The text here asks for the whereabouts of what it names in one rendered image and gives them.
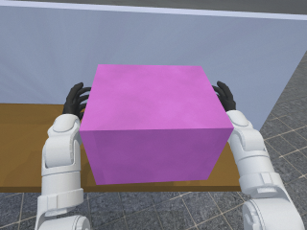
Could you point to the robot left upper arm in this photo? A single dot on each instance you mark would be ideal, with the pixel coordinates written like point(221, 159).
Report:
point(77, 222)

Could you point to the robot right upper arm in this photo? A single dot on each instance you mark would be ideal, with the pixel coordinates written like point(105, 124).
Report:
point(270, 214)

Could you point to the robot left forearm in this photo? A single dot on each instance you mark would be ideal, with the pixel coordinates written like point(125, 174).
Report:
point(61, 188)

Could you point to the left robot hand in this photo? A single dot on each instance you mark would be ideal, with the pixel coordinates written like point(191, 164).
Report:
point(73, 103)

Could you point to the right robot hand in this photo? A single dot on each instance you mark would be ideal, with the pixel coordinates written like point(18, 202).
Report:
point(225, 96)

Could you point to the carton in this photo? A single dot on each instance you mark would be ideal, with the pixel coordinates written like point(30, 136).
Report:
point(152, 123)

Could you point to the table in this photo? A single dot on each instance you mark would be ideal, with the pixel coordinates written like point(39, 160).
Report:
point(23, 134)

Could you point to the robot right forearm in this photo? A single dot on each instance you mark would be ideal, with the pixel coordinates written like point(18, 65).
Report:
point(257, 176)

